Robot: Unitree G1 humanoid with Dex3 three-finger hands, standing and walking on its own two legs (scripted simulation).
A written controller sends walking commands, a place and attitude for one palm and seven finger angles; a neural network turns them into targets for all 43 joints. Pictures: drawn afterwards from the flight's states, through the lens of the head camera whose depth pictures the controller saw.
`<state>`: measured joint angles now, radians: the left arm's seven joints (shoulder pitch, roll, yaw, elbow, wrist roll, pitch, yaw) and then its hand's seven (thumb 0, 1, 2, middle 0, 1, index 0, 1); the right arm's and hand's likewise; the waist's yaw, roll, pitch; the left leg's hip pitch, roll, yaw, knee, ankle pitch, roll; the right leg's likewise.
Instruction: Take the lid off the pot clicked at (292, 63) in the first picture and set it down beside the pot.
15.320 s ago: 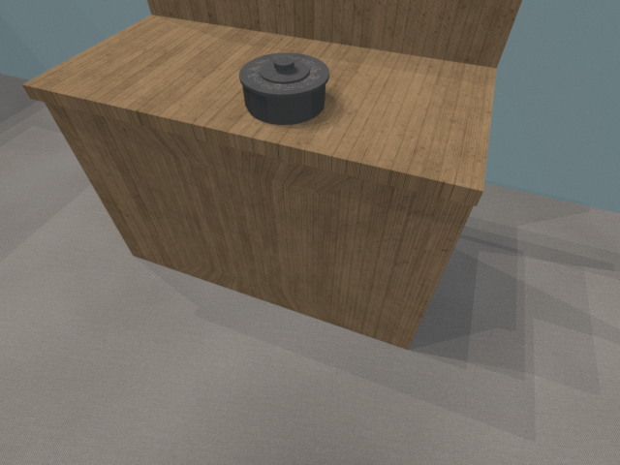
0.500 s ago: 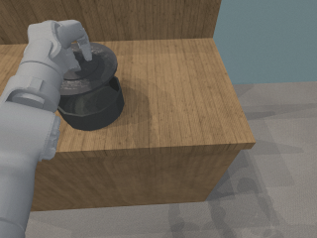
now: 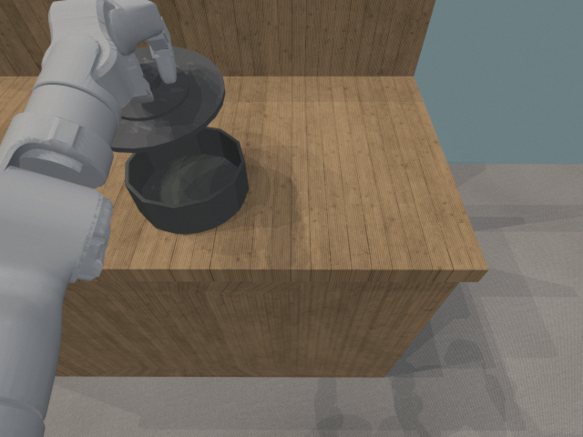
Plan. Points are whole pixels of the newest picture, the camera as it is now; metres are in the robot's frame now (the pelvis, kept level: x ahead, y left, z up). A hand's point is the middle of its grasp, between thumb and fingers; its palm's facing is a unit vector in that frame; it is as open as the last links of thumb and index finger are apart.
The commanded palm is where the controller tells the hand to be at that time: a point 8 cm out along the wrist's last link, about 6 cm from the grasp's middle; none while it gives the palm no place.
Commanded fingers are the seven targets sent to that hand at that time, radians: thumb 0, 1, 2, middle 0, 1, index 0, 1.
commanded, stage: lift the lid straight up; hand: left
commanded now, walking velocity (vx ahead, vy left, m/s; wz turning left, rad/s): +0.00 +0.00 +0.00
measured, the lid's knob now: (141, 78) +0.53 +0.17 +0.22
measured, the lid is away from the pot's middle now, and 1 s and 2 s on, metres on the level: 0.02 0.09 0.21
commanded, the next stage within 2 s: move the lid sideways beside the pot in 0.22 s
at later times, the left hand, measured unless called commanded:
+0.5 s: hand (141, 65) +0.51 +0.16 +0.25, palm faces -0.28 -0.07 -0.96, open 6.8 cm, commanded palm +0.50 +0.17 +0.32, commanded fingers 0.00 0.75 0.88 -0.72 -1.11 -0.86 -1.15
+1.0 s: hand (76, 83) +0.49 +0.23 +0.24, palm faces -0.30 -0.08 -0.95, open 6.8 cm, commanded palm +0.51 +0.23 +0.32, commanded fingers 0.00 0.75 0.88 -0.72 -1.11 -0.86 -1.15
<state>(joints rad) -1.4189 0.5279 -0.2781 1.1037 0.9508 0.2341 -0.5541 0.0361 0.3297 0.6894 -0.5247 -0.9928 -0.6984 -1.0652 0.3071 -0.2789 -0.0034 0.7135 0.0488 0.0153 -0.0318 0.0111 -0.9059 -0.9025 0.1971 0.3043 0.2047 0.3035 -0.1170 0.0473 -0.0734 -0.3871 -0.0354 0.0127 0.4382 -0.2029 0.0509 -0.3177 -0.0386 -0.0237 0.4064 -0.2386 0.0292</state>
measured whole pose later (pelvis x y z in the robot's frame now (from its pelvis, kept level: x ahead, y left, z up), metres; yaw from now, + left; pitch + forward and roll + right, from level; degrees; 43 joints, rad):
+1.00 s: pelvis +0.00 +0.00 +0.00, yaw -1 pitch +9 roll -1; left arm -1.35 0.71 -0.22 1.07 0.97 0.12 -0.58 0.05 0.33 0.69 -0.53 -0.99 -0.71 -1.07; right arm 0.27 -0.29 0.01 0.70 0.07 0.08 -0.06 0.01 -0.91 -0.90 0.20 0.30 0.21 0.30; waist -0.12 0.03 -0.07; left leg -0.39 -0.02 0.01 0.45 -0.21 0.05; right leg -0.30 -0.02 -0.02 0.38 -0.22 0.02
